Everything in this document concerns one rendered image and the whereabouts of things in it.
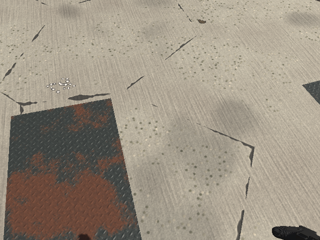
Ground right robot hand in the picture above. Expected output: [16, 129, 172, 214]
[272, 225, 320, 240]

